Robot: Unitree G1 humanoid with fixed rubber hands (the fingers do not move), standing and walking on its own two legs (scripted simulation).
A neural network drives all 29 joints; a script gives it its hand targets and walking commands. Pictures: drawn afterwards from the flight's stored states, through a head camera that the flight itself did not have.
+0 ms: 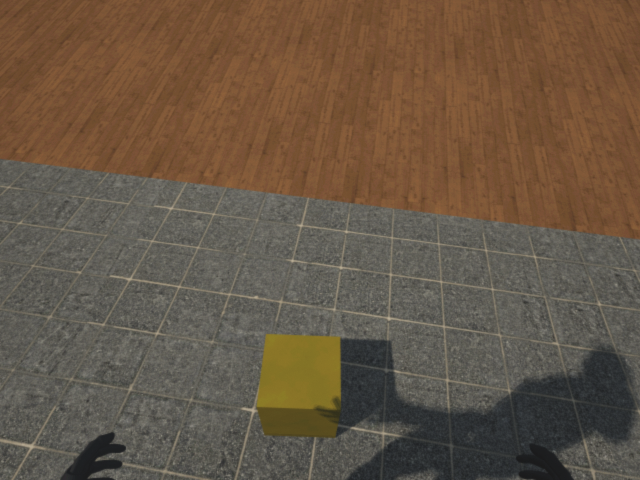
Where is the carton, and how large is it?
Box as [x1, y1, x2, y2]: [257, 334, 340, 437]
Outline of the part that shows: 266,334 257,399 257,409 264,434 334,437 340,411 339,337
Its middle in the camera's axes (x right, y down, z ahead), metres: -0.05 +0.42 +1.13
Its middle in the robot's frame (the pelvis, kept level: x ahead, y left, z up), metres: +0.47 +0.05 -0.65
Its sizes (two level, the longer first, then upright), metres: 0.210 0.200 0.250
